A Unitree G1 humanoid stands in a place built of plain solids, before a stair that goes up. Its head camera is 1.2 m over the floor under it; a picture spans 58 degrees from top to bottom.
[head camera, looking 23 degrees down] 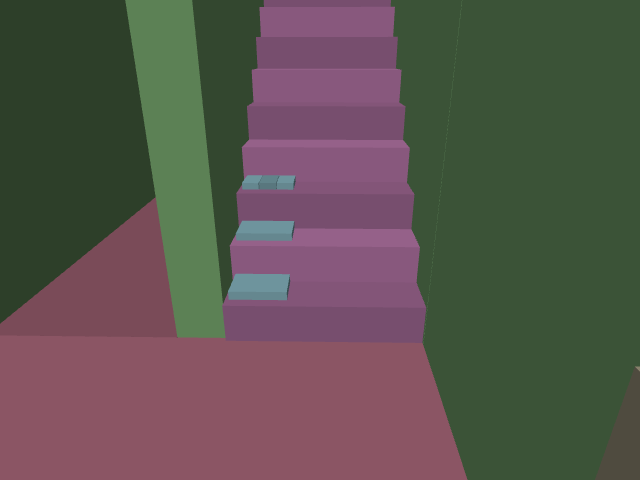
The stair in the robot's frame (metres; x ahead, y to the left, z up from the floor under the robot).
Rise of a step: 0.19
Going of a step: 0.23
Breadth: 0.90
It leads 1 degrees to the right of straight ahead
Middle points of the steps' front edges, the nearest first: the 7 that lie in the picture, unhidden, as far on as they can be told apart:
1.64 -0.02 0.19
1.87 -0.02 0.38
2.10 -0.03 0.56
2.33 -0.03 0.75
2.56 -0.03 0.94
2.79 -0.04 1.13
3.02 -0.04 1.31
